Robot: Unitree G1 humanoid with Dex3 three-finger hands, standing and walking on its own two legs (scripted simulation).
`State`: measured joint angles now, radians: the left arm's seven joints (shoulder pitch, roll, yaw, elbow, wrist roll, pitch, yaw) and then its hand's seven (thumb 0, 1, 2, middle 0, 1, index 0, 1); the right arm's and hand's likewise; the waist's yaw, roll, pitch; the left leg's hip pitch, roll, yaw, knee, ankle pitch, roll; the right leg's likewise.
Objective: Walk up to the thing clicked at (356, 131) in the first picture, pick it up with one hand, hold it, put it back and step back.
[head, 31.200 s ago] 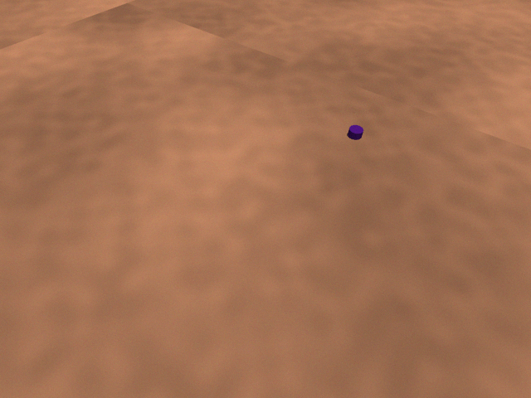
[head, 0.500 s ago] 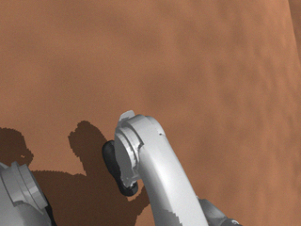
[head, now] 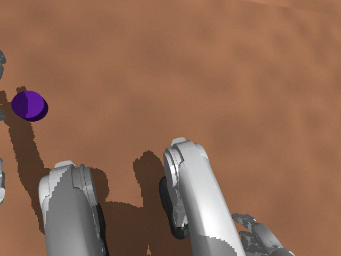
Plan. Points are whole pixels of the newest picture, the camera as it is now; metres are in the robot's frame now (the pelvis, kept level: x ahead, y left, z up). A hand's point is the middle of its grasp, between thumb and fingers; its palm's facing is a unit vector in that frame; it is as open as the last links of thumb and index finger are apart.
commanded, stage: withdraw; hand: left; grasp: from above
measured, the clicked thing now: (30, 106) +0.51 +0.29 -0.33
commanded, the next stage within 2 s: home in 0.36 s
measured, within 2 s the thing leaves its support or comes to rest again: neither
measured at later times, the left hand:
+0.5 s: hand (5, 87) +0.51 +0.30 -0.17, palm faces -0.40 -0.04 -0.91, open 14.0 cm
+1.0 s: hand out of the picture +0.37 +0.29 -0.02, palm faces -0.27 -0.59 -0.76, open 8.1 cm
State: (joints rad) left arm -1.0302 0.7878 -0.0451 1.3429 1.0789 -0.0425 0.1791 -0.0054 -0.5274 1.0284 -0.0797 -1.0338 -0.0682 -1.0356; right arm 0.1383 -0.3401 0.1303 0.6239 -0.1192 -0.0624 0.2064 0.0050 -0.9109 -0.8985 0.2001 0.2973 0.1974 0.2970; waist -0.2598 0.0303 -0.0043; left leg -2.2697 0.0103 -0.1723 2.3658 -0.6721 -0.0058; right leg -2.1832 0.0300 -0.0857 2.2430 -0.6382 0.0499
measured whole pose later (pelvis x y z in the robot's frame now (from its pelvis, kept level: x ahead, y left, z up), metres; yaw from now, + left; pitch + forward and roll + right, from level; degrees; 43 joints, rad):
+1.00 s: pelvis +0.01 +0.00 +0.10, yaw +5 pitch +34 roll -7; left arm -0.46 0.52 0.03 0.66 0.57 0.09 0.05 0.00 0.73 0.89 -0.21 -0.36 -0.21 -0.35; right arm 0.14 -0.29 -0.02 0.60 -0.01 0.02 0.08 0.01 -0.91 -0.89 0.20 0.30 0.20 0.30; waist -0.09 0.05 -0.19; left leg -2.00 0.01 -0.11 2.05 -0.66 -0.01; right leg -1.94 0.00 -0.05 1.97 -0.64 0.04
